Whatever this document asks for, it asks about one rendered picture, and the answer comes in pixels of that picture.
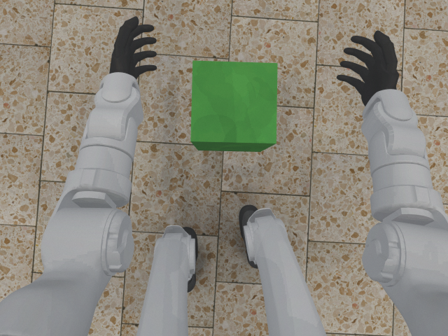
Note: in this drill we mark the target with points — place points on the robot right hand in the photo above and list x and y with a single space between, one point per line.
381 73

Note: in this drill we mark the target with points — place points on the left robot shin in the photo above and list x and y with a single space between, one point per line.
172 229

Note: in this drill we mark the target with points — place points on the robot left hand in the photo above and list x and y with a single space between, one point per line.
123 57

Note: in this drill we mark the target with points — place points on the robot right upper arm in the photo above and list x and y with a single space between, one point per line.
411 263

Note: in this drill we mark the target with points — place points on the robot left upper arm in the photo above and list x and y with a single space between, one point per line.
83 248

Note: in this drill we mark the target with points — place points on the left robot forearm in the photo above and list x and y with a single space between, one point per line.
102 172

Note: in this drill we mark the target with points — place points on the right robot forearm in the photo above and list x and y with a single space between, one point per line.
399 167

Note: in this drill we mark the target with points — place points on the carton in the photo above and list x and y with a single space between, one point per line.
234 106

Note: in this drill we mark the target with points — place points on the robot left thigh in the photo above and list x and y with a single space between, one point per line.
165 306

